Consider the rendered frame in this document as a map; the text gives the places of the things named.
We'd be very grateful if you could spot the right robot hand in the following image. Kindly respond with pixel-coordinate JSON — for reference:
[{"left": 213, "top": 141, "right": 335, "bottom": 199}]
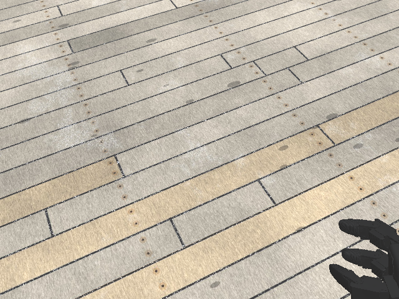
[{"left": 329, "top": 219, "right": 399, "bottom": 299}]

